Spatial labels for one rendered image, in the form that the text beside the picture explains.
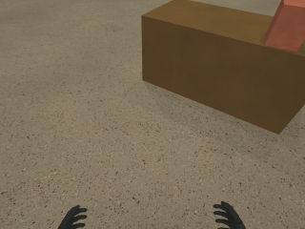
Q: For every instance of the carton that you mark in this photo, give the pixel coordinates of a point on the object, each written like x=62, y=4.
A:
x=287, y=29

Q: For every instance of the robot right hand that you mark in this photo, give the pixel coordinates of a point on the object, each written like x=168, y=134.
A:
x=232, y=218

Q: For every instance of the pedestal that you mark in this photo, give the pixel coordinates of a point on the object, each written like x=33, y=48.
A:
x=217, y=56

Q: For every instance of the robot left hand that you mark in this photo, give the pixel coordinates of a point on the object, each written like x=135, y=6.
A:
x=69, y=219

